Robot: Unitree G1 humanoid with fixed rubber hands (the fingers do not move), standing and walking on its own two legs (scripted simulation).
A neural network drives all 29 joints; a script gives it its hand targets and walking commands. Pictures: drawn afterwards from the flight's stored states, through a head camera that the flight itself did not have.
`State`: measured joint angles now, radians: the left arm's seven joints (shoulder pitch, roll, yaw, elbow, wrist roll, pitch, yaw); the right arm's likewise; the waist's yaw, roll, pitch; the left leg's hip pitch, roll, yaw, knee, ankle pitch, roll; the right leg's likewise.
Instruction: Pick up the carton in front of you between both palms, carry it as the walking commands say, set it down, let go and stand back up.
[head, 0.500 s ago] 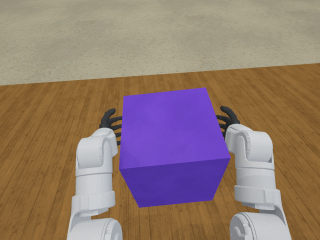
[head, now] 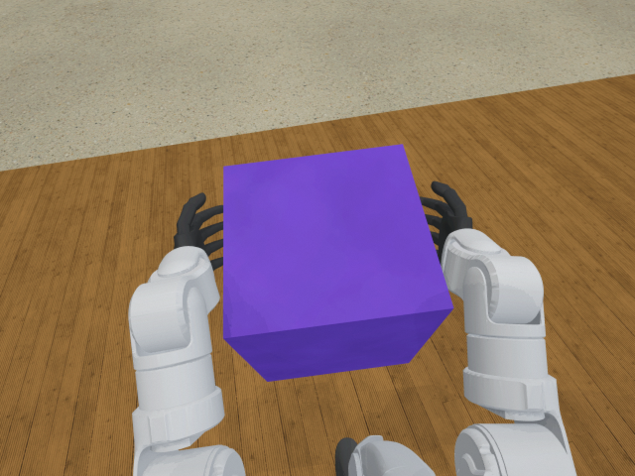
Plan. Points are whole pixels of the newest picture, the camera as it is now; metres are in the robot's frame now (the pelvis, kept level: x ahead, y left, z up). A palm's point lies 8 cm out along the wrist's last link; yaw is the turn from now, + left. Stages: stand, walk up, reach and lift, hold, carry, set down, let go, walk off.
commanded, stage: carry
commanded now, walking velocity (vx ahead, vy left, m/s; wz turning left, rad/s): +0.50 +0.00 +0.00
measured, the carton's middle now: (327, 276) +0.34 -0.03 +0.04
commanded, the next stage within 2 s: none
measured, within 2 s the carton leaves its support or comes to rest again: neither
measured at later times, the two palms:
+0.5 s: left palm (198, 117) +0.66 +0.15 +0.09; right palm (369, 112) +0.66 -0.15 +0.07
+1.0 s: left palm (215, 45) +1.00 +0.15 +0.05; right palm (343, 38) +0.99 -0.15 +0.06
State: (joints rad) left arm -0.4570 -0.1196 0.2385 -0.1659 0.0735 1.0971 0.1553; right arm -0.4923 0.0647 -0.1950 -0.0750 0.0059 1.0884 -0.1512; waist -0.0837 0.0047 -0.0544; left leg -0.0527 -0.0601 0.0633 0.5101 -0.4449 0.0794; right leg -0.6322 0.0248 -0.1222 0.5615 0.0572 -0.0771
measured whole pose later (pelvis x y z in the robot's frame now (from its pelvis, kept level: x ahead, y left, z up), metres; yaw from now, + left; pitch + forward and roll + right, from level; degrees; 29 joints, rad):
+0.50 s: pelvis +0.33 +0.00 -0.03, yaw -1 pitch +6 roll +1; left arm -0.48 -0.10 0.21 -0.04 0.00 1.01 0.15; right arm -0.40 0.10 -0.22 -0.16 -0.07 1.07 -0.15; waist 0.08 0.01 -0.05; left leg -0.64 0.00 0.11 0.55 0.09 0.06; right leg -0.08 0.07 -0.08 0.49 -0.41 -0.12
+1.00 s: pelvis +0.66 +0.00 -0.06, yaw +0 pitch +5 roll -1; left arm -0.45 -0.10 0.25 -0.13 0.04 1.08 0.14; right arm -0.49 0.09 -0.19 -0.06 -0.02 1.09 -0.16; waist -0.05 0.00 -0.06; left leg -0.09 -0.07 0.09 0.50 -0.40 0.09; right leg -0.63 -0.02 -0.09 0.58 0.05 -0.06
